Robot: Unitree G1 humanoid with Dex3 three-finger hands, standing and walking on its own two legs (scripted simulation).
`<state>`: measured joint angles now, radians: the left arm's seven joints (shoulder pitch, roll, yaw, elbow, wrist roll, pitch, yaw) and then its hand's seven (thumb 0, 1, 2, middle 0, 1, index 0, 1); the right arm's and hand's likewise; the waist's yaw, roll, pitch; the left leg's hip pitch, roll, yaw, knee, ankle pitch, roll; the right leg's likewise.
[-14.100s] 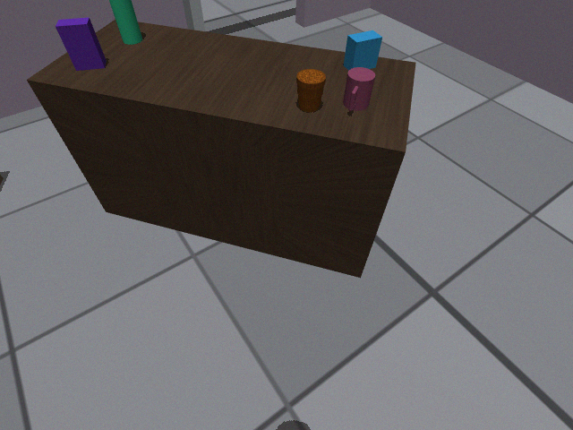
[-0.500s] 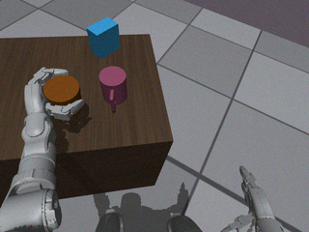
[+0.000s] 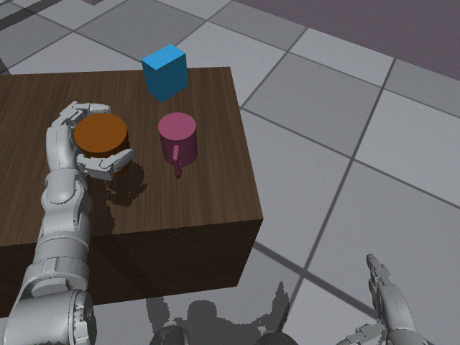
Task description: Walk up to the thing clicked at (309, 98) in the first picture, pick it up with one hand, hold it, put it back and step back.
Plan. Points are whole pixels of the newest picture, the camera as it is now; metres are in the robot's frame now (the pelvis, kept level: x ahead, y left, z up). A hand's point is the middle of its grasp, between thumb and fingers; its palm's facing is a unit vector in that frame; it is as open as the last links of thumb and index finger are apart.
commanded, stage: lift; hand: left
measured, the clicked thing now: (107, 148) +0.44 +0.20 +0.06
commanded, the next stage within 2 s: hold in 1.10 s
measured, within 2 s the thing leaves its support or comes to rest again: neither
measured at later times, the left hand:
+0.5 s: hand (98, 139) +0.38 +0.17 +0.15, palm faces +0.20 -0.98 -0.02, open 10.6 cm
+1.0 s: hand (90, 146) +0.34 +0.16 +0.20, palm faces +0.21 -0.98 -0.01, open 10.6 cm
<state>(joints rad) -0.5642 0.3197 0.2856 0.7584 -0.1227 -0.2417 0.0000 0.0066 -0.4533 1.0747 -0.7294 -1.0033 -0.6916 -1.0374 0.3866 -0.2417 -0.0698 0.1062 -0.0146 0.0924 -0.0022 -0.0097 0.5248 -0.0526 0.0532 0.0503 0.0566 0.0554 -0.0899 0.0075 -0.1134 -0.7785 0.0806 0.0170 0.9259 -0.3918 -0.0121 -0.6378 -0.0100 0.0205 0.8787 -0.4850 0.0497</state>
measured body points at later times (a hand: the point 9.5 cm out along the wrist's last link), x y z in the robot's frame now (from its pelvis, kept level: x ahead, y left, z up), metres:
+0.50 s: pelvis +0.00 -0.01 +0.02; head +0.01 -0.02 +0.47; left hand +0.37 +0.22 +0.16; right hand +0.16 -0.27 -0.03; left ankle +0.03 +0.12 -0.69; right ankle -0.03 -0.16 -0.69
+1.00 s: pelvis -0.02 -0.02 +0.03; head -0.03 -0.04 +0.48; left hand +0.32 +0.21 +0.20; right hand +0.16 -0.26 -0.04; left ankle +0.03 +0.12 -0.69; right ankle -0.03 -0.16 -0.69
